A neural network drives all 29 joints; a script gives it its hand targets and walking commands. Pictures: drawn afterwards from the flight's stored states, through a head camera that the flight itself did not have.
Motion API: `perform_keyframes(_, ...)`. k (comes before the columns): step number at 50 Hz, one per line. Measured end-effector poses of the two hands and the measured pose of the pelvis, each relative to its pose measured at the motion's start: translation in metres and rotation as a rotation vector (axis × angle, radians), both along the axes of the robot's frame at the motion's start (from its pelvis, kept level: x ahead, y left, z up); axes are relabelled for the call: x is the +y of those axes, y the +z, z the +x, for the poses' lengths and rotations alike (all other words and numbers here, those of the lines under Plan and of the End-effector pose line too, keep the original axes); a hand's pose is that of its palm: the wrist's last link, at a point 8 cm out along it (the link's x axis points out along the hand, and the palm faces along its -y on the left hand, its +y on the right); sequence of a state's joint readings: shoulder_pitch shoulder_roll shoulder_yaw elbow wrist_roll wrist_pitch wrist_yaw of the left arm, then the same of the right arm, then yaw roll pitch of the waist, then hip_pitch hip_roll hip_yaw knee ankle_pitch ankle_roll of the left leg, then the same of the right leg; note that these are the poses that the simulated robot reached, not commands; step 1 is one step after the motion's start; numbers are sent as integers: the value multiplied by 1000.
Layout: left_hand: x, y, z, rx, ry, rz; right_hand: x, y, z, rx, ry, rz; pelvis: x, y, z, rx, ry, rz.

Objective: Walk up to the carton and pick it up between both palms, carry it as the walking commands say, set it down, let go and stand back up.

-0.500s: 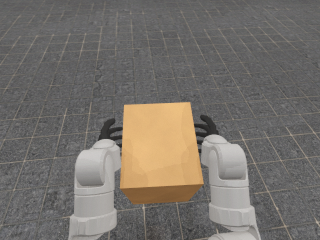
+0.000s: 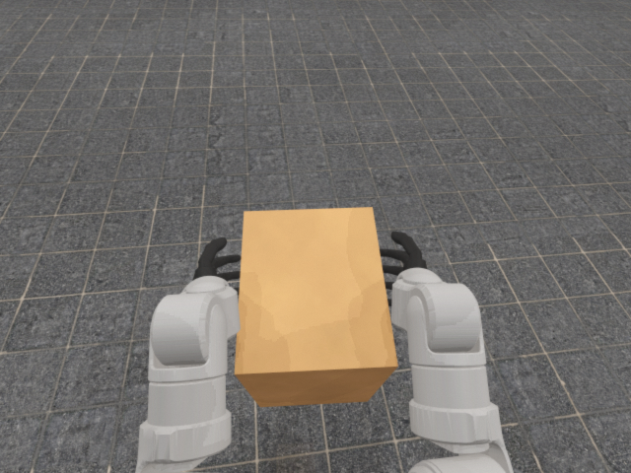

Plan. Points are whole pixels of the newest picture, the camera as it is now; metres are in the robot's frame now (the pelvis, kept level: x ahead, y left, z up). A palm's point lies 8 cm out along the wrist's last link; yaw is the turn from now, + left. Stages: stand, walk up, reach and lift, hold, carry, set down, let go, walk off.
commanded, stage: carry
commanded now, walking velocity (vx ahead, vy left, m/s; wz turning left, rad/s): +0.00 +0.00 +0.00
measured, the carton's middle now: (311, 315) +0.32 +0.02 +0.00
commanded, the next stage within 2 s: none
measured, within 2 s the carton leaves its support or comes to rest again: neither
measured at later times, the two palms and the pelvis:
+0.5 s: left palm (167, 324) +0.25 +0.17 +0.11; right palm (399, 333) +0.25 -0.07 +0.11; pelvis -0.05 +0.05 +0.00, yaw +0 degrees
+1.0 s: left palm (202, 323) +0.25 +0.13 +0.10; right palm (427, 339) +0.25 -0.10 +0.10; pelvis -0.05 +0.03 +0.00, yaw -1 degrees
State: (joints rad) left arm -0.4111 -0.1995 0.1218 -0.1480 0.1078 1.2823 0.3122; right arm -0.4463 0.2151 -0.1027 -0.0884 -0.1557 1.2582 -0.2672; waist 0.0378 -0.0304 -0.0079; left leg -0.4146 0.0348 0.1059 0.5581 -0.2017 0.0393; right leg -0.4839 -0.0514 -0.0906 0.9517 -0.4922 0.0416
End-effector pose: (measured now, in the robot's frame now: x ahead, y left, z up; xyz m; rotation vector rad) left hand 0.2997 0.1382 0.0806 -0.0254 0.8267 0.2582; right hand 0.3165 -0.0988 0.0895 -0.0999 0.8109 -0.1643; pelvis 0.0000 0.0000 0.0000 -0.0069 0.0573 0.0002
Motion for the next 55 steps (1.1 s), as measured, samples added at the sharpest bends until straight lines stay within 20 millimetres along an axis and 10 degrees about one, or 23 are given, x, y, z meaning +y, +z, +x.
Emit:
perform_keyframes(19,19,27,-39,-30,-90,41,21,19,-64,-19,-100,-2,46,4,-43,-32,-9,-9)
perform_keyframes(36,21,26,-61,-14,-50,49,23,16,-77,2,-75,8,40,3,-61,-36,-5,-20)
perform_keyframes(55,-9,18,-37,-20,-87,56,-6,7,-61,-3,-114,17,20,0,-46,-17,-18,-9)
